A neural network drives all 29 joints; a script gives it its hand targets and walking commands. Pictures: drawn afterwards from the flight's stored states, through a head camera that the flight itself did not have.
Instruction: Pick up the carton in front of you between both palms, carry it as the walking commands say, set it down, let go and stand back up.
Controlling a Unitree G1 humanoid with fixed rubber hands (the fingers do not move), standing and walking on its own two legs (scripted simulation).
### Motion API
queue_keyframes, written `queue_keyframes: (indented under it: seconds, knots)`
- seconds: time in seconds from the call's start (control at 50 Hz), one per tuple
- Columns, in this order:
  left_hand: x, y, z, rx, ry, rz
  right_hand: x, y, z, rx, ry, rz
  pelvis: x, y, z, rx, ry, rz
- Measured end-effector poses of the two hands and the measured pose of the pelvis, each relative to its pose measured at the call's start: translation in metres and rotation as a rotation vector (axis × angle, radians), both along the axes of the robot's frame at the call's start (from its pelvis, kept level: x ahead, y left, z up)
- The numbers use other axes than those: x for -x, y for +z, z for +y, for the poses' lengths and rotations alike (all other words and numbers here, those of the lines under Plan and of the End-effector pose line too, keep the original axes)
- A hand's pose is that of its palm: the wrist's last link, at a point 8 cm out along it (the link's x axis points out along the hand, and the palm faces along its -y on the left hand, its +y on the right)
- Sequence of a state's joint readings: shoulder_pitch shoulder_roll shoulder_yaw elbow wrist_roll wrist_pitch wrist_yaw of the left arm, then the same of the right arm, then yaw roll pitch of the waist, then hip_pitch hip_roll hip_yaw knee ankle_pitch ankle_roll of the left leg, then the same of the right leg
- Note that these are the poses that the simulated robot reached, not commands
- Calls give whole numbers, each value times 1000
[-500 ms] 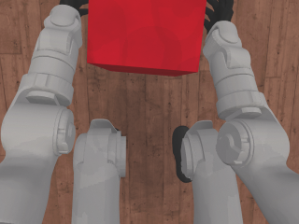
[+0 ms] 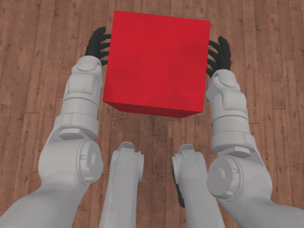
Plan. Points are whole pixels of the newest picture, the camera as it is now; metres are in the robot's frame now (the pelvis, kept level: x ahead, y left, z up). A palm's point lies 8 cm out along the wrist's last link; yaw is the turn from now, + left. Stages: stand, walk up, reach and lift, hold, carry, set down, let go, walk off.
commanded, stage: reach and lift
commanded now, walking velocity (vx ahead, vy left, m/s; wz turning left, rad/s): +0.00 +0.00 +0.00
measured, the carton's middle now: (155, 76) +0.50 +0.03 -0.14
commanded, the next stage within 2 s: none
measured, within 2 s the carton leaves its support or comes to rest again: neither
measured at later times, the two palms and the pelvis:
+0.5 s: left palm (72, 46) +0.46 +0.17 +0.08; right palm (267, 54) +0.46 -0.13 +0.10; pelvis +0.04 +0.00 +0.13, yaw +2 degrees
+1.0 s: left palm out of the picture +0.41 +0.16 +0.23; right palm out of the picture +0.43 -0.14 +0.25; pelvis +0.10 -0.01 +0.26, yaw +3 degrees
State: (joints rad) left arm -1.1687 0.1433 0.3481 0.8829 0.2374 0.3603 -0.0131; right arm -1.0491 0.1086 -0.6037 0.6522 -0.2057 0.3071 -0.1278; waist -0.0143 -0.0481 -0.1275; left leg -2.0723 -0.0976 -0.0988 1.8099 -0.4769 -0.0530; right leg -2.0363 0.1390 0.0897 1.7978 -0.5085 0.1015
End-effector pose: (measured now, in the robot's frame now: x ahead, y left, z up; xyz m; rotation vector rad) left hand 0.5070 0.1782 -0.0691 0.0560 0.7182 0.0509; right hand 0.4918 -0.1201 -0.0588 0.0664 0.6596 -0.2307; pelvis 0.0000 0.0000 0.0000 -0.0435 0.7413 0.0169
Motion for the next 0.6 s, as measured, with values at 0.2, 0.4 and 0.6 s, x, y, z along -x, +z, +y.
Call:
queue_keyframes:
  seconds: [0.2,0.4,0.6]
  knots:
    - [16,50,-2,17,32,-13,9,53,-2,-2,15,-15,-15,43,-3,-10,7,-15]
    - [37,116,-6,32,58,-6,24,120,-7,-8,25,-10,-35,98,-3,-16,12,-96]
    - [57,183,-10,36,82,-2,38,186,-11,-6,44,-6,-55,158,-5,-29,14,-196]
